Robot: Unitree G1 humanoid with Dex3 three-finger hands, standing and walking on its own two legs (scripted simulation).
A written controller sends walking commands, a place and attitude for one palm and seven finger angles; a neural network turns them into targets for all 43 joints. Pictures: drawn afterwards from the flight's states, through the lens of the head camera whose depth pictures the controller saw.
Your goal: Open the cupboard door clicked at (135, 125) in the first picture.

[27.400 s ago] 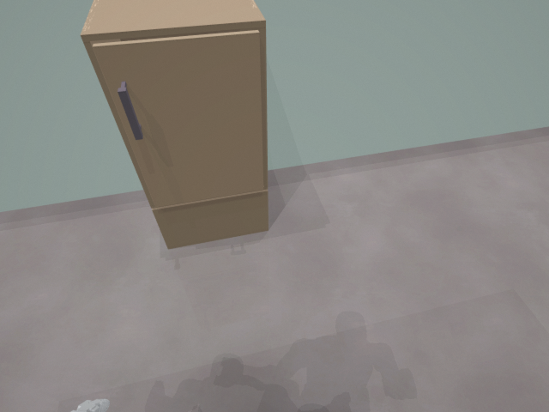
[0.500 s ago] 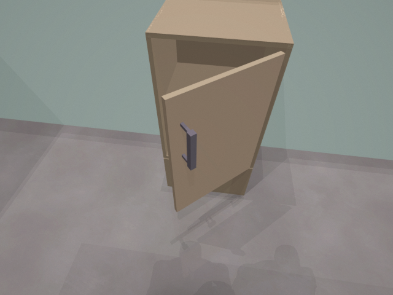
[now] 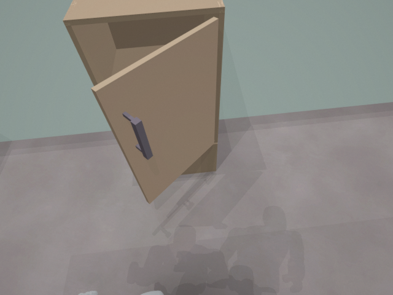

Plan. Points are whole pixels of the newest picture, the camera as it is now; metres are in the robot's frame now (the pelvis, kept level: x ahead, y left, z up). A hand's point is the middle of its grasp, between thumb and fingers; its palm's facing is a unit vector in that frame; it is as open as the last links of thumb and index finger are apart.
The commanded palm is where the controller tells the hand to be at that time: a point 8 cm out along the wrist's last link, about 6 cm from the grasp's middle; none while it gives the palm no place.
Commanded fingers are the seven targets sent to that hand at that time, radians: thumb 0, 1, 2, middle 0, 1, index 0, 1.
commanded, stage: walk to a spot facing it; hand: left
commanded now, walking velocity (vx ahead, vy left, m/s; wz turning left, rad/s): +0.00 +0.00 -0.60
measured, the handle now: (138, 136) +0.49 +0.20 -0.03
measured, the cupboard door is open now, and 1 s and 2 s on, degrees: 42 42 42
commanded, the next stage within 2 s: none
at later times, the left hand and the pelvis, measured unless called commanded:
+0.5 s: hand (137, 290) +0.14 +0.16 -0.15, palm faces -0.22 -0.95 -0.21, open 7.4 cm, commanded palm none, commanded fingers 0.00 0.90 0.90 -0.20 -0.30 -0.20 -0.30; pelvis +0.01 -0.02 +0.01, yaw -16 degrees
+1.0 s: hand (167, 266) +0.20 +0.10 -0.16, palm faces -0.50 -0.84 -0.21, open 7.4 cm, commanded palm none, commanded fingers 0.00 0.90 0.90 -0.20 -0.30 -0.20 -0.30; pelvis +0.03 -0.04 +0.01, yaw -33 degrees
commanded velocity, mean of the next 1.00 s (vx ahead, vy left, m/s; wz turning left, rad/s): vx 0.00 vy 0.00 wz -0.60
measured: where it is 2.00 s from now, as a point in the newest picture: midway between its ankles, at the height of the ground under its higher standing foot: outside the picture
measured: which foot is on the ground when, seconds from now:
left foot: down 0.00-0.00, up 0.02-0.32, down 0.34-0.58, up 0.60-0.90, down 0.92-1.00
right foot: down 0.00-0.32, up 0.34-0.58, down 0.60-0.92, up 0.94-1.00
